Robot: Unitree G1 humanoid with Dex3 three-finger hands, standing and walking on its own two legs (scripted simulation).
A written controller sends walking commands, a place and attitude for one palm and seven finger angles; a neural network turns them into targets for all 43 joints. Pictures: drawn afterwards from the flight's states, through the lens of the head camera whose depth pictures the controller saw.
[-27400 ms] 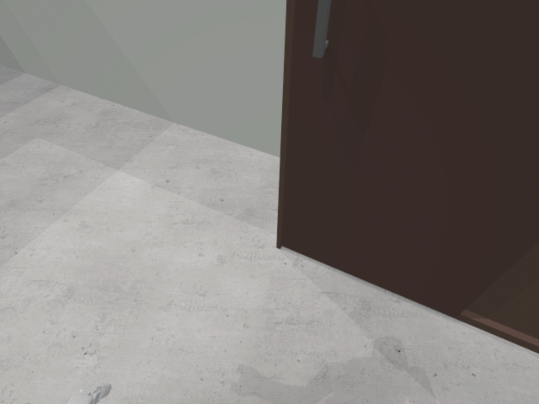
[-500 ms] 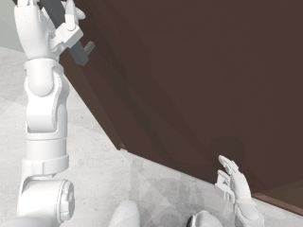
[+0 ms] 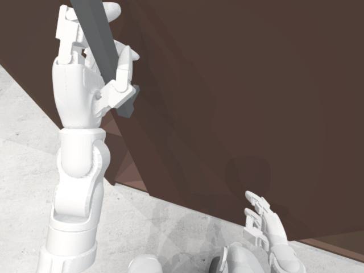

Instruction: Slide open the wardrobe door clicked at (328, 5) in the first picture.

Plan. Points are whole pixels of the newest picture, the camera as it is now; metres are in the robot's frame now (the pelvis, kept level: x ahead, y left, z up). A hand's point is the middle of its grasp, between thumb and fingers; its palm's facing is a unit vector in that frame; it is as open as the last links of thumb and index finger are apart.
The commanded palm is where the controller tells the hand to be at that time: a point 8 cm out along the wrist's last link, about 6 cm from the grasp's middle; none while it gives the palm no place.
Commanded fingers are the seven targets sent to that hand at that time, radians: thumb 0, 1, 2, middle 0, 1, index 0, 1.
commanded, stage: step sideways, sliding the door along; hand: left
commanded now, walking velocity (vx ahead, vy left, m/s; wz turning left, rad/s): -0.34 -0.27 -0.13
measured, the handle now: (114, 49) +0.35 +0.18 +0.26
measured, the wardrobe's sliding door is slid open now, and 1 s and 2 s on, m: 0.22 0.47 0.47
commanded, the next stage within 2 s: stop walking and hold the door there in 1.14 s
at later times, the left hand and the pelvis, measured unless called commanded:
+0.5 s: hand (237, 121) +0.30 +0.01 +0.23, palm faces +0.02 -0.99 -0.10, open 7.8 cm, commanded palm +0.28 +0.04 +0.22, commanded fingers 0.00 0.90 0.90 -0.45 -1.40 -0.45 -1.40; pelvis -0.06 -0.08 -0.01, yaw -3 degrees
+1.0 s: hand (333, 139) +0.29 -0.09 +0.24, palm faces +0.17 -0.99 +0.00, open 7.1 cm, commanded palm +0.27 -0.10 +0.22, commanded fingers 0.00 0.90 0.90 -0.45 -1.40 -0.45 -1.40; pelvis -0.13 -0.23 -0.02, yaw -4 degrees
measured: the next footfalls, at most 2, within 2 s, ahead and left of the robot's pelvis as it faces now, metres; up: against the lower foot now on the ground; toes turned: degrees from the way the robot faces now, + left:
right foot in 0.10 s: +0.11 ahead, -0.15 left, +0.00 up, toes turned -4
left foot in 0.40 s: -0.03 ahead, +0.04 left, +0.00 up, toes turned +6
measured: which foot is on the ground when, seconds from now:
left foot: down 0.00-0.12, up 0.14-0.38, down 0.40-0.78, up 0.80-0.98, down 1.00-1.00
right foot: up 0.00-0.08, down 0.10-0.40, up 0.42-0.76, down 0.78-1.00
